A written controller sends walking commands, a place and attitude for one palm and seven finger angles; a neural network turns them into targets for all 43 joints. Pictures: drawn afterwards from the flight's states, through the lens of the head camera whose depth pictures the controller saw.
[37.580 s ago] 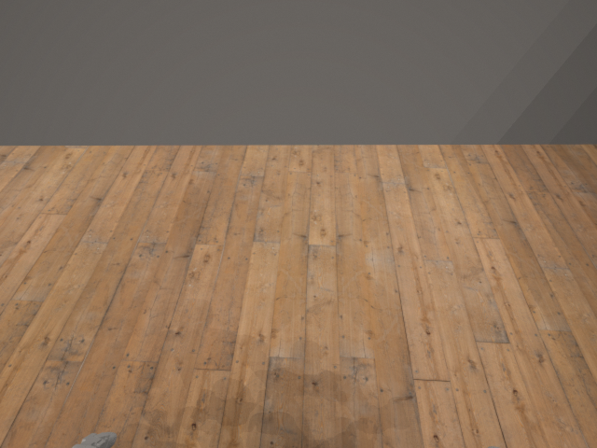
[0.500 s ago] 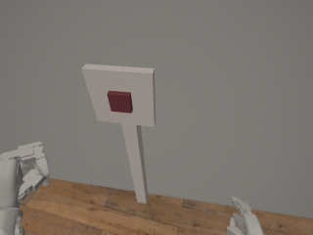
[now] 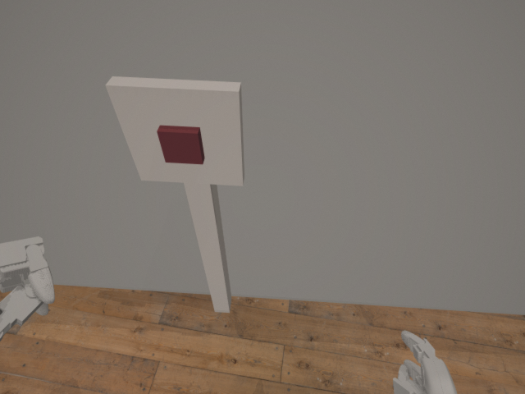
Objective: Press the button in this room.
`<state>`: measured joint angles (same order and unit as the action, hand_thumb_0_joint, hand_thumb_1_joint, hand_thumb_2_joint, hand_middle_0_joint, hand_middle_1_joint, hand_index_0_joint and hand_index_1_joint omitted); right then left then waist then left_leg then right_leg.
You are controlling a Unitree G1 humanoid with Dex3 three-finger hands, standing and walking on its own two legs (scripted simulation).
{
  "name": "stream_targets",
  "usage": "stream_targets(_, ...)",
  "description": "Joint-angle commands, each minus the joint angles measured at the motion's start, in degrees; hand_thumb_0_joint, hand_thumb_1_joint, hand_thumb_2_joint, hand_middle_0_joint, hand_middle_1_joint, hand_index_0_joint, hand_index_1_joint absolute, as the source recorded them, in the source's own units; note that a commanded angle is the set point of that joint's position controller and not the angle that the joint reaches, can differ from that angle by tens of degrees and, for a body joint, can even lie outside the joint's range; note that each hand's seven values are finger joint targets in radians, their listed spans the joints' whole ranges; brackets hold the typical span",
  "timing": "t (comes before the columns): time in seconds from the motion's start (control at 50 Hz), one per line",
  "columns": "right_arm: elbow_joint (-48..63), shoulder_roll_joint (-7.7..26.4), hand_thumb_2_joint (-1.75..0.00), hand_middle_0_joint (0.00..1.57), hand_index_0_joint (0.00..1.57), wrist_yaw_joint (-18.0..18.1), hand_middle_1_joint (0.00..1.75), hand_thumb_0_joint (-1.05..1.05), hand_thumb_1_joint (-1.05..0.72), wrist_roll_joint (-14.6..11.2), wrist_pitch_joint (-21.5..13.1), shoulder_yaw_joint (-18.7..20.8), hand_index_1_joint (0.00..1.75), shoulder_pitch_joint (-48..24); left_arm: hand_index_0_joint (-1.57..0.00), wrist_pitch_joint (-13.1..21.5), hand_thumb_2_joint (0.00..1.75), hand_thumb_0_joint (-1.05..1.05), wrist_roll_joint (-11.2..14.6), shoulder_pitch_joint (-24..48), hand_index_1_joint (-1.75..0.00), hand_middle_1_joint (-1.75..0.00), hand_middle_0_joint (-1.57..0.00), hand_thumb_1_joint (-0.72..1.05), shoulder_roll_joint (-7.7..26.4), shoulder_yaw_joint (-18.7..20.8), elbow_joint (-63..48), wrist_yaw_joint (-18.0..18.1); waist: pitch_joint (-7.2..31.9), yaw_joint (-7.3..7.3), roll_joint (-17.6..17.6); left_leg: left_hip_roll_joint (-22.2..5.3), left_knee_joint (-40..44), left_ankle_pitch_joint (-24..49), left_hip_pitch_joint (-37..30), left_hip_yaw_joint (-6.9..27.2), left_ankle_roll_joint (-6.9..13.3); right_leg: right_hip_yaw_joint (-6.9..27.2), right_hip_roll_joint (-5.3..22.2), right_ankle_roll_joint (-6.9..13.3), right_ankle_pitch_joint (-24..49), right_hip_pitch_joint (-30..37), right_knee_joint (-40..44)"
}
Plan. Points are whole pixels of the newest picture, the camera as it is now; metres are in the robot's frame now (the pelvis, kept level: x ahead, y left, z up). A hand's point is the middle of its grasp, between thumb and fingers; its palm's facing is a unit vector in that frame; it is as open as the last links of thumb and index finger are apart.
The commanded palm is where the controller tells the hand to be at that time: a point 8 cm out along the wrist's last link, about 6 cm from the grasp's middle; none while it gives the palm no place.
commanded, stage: step back with the hand held close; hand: left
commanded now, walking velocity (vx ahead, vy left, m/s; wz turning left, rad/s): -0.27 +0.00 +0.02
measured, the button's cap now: (182, 144) +0.51 +0.18 +0.10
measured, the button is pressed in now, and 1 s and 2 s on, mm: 0 0 0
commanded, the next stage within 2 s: stop stepping back and stand still in 0.80 s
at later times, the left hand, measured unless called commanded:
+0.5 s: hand out of the picture +0.12 +0.25 +0.17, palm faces +0.45 -0.77 -0.46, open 3.1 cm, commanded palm +0.06 +0.28 +0.18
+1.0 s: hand out of the picture +0.00 +0.24 +0.17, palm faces +0.40 -0.81 -0.43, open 3.1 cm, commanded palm -0.06 +0.28 +0.18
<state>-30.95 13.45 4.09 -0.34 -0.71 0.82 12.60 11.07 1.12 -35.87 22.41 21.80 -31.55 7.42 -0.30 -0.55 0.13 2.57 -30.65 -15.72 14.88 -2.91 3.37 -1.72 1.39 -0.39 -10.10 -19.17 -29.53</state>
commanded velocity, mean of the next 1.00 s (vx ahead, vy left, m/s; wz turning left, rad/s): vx -0.27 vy -0.01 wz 0.01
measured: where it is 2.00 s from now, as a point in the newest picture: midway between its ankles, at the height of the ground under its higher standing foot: outside the picture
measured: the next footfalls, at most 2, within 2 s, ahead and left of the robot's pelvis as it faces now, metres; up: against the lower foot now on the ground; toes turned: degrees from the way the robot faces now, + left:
right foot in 0.48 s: -0.05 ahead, -0.13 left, +0.00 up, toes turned +4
left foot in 0.84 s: -0.06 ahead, +0.10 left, +0.00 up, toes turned +0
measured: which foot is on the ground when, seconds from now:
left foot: down 0.00-0.68, up 0.70-0.82, down 0.84-1.00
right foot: down 0.00-0.34, up 0.36-0.46, down 0.48-0.84, up 0.86-1.00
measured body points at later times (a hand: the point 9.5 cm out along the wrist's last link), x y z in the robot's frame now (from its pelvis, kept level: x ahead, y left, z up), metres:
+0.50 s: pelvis -0.06 +0.00 -0.01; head -0.06 +0.02 +0.44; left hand +0.09 +0.29 +0.20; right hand +0.09 -0.23 -0.08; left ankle +0.01 +0.08 -0.73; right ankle -0.08 -0.13 -0.73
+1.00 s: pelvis -0.19 -0.01 +0.00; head -0.18 +0.02 +0.45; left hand -0.03 +0.28 +0.19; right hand -0.01 -0.23 -0.06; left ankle -0.10 +0.10 -0.73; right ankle -0.21 -0.13 -0.70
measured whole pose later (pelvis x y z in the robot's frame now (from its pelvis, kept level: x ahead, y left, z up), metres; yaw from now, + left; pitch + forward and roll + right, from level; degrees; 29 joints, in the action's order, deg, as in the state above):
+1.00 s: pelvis -0.19 -0.01 +0.00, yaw +1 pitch +2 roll -2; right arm -33.5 9.6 3.2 1.0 -6.2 -0.2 11.7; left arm 13.9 0.9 -35.0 22.6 22.6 -34.5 8.7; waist 1.4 -0.5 -1.6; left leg -0.7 -29.8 -7.3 24.7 2.1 1.0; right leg 1.0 -3.3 -0.9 -25.9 -22.1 -46.3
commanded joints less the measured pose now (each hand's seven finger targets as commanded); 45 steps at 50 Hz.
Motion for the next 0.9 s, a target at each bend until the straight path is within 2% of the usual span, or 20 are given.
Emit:
stream_targets(0.0,9.58,6.88,-0.9,0.2,0.2,0.5,0.3,0.0,-0.9,0.24,-3.57,2.56,0.3,-6.13,-1.3,3.51,0.9,0.0,0.08,0.68,-1.5,-1.5,-1.3,0.9,7.22,6.69,-10.74,1.6,6.03,1.02,3.78,-10.77,10.34,5.66,16.99,10.12,0.57,5.03,1.16,0.37,11.55,16.51,-6.55)
stream_targets(0.1,9.89,7.15,-0.9,0.2,0.2,0.72,0.3,0.0,-0.9,0.2,-4.22,2.48,0.3,-5.04,-1.3,4.3,0.9,0.0,-0.87,4.82,-1.5,-1.5,-1.3,0.9,7.59,6.56,-11.99,2.02,3.29,0.08,0.1,-8.14,7.13,-14.51,22.96,9.35,1.62,10.62,3.67,1.44,0.89,12.54,-2.5)
stream_targets(0.18,9.6,6.73,-0.9,0.2,0.2,0.56,0.3,0.0,-0.9,0.44,-4.71,2.08,0.3,-3.98,-1.3,5.36,0.9,0.0,-1.12,5.72,-1.5,-1.5,-1.3,0.9,7.87,6.14,-13.53,2.74,3.09,-0.42,-3.11,-5.24,-0.52,-16.08,15.79,8.67,0.48,14.83,7.25,3.5,-14.2,1.44,6.71)
stream_targets(0.24,8.99,6.57,-0.9,0.2,0.2,0.96,0.3,0.0,-0.9,0.69,-4.96,1.52,0.3,-3.9,-1.3,6.12,0.9,0.0,-0.91,5.15,-1.5,-1.5,-1.3,0.9,8.03,6.23,-14.46,3.5,3.42,-0.71,-0.39,-6.23,0.84,-15.25,11.47,9.92,0.29,11.9,6.25,3.1,-16.39,-3.55,5.97)
stream_targets(0.3,9.33,7.39,-0.9,0.2,0.2,1.54,0.3,0.0,-0.9,0.65,-6.12,1.58,0.3,-4.86,-1.3,6.73,0.9,0.0,-1.78,4.12,-1.5,-1.5,-1.3,0.9,7.49,7.29,-14.22,3.82,3.27,0.01,11.75,-14.74,17.54,-25.28,27.8,19.07,3.44,4.7,-1.69,-0.14,-7.89,12.14,-12.05)
stream_targets(0.34,9.38,6.23,-0.9,0.2,0.2,1.36,0.3,0.0,-0.9,1.05,-6.76,1.93,0.3,-4.09,-1.3,6.66,0.9,0.0,-2.33,3.95,-1.5,-1.5,-1.3,0.9,7.26,7.35,-14.08,3.45,4.04,0.54,11.21,-18.15,18.92,-18.67,28.64,20.86,4.16,3.17,-3.22,-0.62,-3.85,14.36,-20.1)
stream_targets(0.38,8.56,6.24,-0.9,0.2,0.2,1.0,0.3,0.0,-0.9,1.35,-7.55,2.34,0.3,-4.58,-1.3,6.98,0.9,0.0,-2.31,3.91,-1.5,-1.5,-1.3,0.9,7.03,7.19,-13.13,2.93,2.91,0.52,7.26,-17.73,15.45,-11.41,26.9,18.53,4.69,4.17,-3.29,-0.4,-7.19,13.32,-17.81)
stream_targets(0.44,6.77,6.54,-0.9,0.2,0.2,0.35,0.3,0.0,-0.9,2.04,-8.51,2.02,0.3,-4.03,-1.3,8.06,0.9,0.0,-1.61,2.43,-1.5,-1.5,-1.3,0.9,5.93,5.6,-12.27,1.94,1.67,0.06,7.22,-15.56,12.43,-0.65,20.94,17.2,3.31,4.39,-3.3,0.26,-4.59,11.15,-8.17)
stream_targets(0.52,4.63,5.51,-0.9,0.2,0.2,-0.36,0.3,0.0,-0.9,1.41,-8.03,1.85,0.3,-4.82,-1.3,8.61,0.9,0.0,0.16,1.94,-1.5,-1.5,-1.3,0.9,7.84,5.56,-15.11,1.75,15.79,0.25,5.46,-11.75,3.07,32.42,-1.12,10.7,-0.32,6.83,0.21,0.75,17.43,8.27,-2.03)
stream_targets(0.56,6.01,5.73,-0.9,0.2,0.2,-0.5,0.3,0.0,-0.9,0.86,-7.24,2.49,0.3,-5.79,-1.3,7.77,0.9,0.0,0.93,-0.2,-1.5,-1.5,-1.3,0.9,8.69,6.25,-16.37,1.34,18.3,0.69,3.8,-10.48,1.92,23.14,-1.5,8.9,-0.65,7.64,0.64,1.1,10.45,6.9,-1.73)
stream_targets(0.6,6.72,5.57,-0.9,0.2,0.2,-0.34,0.3,0.0,-0.9,0.74,-6.38,2.23,0.3,-6.11,-1.3,7.53,0.9,0.0,1.65,-3.33,-1.5,-1.5,-1.3,0.9,10.33,8.41,-15.92,1.64,14.44,0.2,2.83,-8.52,1.04,9.68,2.99,8.48,-1.07,11.22,3.06,2.46,8.04,3.77,2.51)
stream_targets(0.64,6.49,4.83,-0.9,0.2,0.2,-0.18,0.3,0.0,-0.9,0.25,-5.38,2.34,0.3,-5.75,-1.3,7.36,0.9,0.0,1.74,-1.7,-1.5,-1.5,-1.3,0.9,11.21,8.4,-15.9,2.21,9.77,-0.51,-4.79,-2.69,-10.59,-2.77,1.37,5.16,-3.73,19.06,11.36,6.54,-1.43,-7.47,12.5)
stream_targets(0.68,5.56,3.93,-0.9,0.2,0.2,0.09,0.3,0.0,-0.9,0.86,-3.85,2.4,0.3,-6.89,-1.3,6.26,0.9,0.0,0.94,0.97,-1.5,-1.5,-1.3,0.9,11.47,8.89,-14.16,3.21,6.01,0.11,-8.21,-1.96,-25.73,-6.4,4.3,6.81,-4.25,21.63,17.02,10.43,-2.88,-12.74,16.34)
stream_targets(0.72,5.77,2.72,-0.9,0.2,0.2,0.4,0.3,0.0,-0.9,1.18,-3.05,1.51,0.3,-7.01,-1.3,5.38,0.9,0.0,0.36,2.61,-1.5,-1.5,-1.3,0.9,10.1,8.2,-11.18,3.16,3.0,-0.18,-8.12,-4.44,-20.55,-6.83,5.38,8.59,-3.93,16.4,14.25,8.99,5.34,-11.05,12.73)
stream_targets(0.78,5.26,4.89,-0.9,0.2,0.2,1.34,0.3,0.0,-0.9,0.98,-3.57,1.14,0.3,-6.1,-1.3,5.91,0.9,0.0,0.1,4.22,-1.5,-1.5,-1.3,0.9,8.93,5.64,-12.08,2.88,3.02,-1.24,1.09,-5.04,8.91,7.83,3.08,6.02,-2.7,9.15,4.71,2.64,11.55,-2.62,1.72)
stream_targets(0.8,5.99,6.42,-0.9,0.2,0.2,1.67,0.3,0.0,-0.9,0.76,-4.2,2.15,0.3,-7.38,-1.3,6.63,0.9,0.0,-0.23,5.29,-1.5,-1.5,-1.3,0.9,8.87,4.65,-14.38,2.67,4.36,-0.22,8.83,-11.56,12.37,16.24,5.97,12.32,-0.56,6.14,-0.28,0.3,7.75,1.34,-3.81)
stream_targets(0.82,5.85,6.4,-0.9,0.2,0.2,1.06,0.3,0.0,-0.9,0.43,-5.08,2.5,0.3,-5.58,-1.3,7.23,0.9,0.0,-0.36,4.04,-1.5,-1.5,-1.3,0.9,10.18,6.18,-13.96,2.39,9.35,0.56,10.58,-15.4,10.96,22.62,5.13,13.64,1.43,5.1,-2.43,-0.46,1.54,4.08,-9.01)
stream_targets(0.84,6.49,5.81,-0.9,0.2,0.2,0.71,0.3,0.0,-0.9,1.34,-5.96,2.65,0.3,-5.45,-1.3,7.23,0.9,0.0,-0.09,1.95,-1.5,-1.5,-1.3,0.9,9.29,6.17,-12.43,1.91,10.75,0.07,14.35,-18.61,14.13,18.57,9.45,18.71,3.75,3.85,-3.81,-0.67,-8.82,5.1,-16.76)
stream_targets(0.86,6.43,5.97,-0.9,0.2,0.2,0.41,0.3,0.0,-0.9,2.52,-6.84,2.73,0.3,-5.78,-1.3,7.07,0.9,0.0,-0.21,3.51,-1.5,-1.5,-1.3,0.9,9.2,6.47,-14.98,1.76,9.28,0.1,16.35,-22.05,17.65,11.57,15.31,22.83,6.5,4.99,-4.54,-0.84,-15.5,5.1,-26.49)
stream_targets(0.88,5.33,5.29,-0.9,0.2,0.2,0.24,0.3,0.0,-0.9,2.61,-7.57,2.97,0.3,-4.79,-1.3,7.34,0.9,0.0,-0.13,4.47,-1.5,-1.5,-1.3,0.9,8.69,6.25,-16.72,1.98,8.05,-0.03,11.54,-22.45,15.79,14.31,13.81,23.12,7.64,6.59,-4.23,-0.39,-16.72,1.56,-29.0)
